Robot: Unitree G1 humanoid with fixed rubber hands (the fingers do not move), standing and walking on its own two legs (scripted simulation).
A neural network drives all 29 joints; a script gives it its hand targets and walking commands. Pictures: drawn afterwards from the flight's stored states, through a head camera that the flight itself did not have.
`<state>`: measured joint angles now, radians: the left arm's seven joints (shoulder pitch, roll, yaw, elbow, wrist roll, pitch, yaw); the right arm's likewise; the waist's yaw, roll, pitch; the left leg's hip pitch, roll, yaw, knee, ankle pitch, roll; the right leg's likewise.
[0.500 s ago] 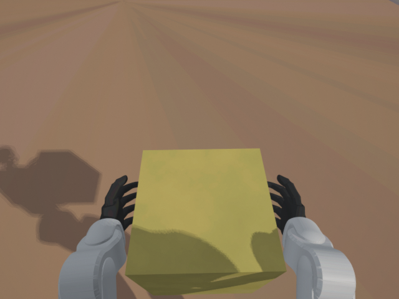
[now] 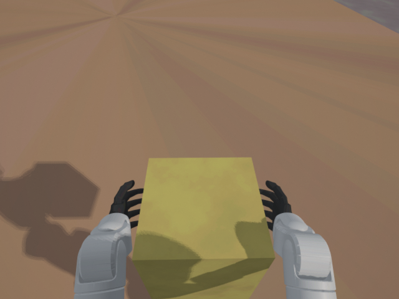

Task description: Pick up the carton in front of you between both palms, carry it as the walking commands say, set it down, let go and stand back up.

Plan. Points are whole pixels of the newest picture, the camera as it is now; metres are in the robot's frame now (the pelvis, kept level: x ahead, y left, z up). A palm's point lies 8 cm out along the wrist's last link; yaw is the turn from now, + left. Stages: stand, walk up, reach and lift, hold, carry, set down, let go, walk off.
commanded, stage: carry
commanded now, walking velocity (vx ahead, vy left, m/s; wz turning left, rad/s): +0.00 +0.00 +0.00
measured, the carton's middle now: (200, 232) +0.26 +0.00 -0.01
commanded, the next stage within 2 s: hold in 1.34 s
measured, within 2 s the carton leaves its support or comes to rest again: neither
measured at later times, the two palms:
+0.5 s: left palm (125, 228) +0.25 +0.15 +0.03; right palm (279, 227) +0.25 -0.15 +0.03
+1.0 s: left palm (126, 234) +0.23 +0.14 +0.04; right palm (285, 233) +0.23 -0.16 +0.04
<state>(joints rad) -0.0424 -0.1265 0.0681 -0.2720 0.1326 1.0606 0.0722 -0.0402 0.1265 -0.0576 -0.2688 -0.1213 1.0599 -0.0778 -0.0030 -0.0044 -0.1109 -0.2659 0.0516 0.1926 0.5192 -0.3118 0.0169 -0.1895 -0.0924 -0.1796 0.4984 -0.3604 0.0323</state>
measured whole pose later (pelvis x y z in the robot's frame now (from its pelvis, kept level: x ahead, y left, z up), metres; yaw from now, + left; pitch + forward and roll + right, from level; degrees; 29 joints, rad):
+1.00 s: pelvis -0.05 -0.01 +0.00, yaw +0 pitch +2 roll +0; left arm -0.18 -0.14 0.15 0.12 0.22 0.74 0.02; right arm -0.18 0.14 -0.15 0.12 -0.22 0.74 -0.03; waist -0.01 0.00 -0.08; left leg -0.30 0.07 0.18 0.50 -0.22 0.02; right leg -0.23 -0.07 -0.19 0.50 -0.29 0.00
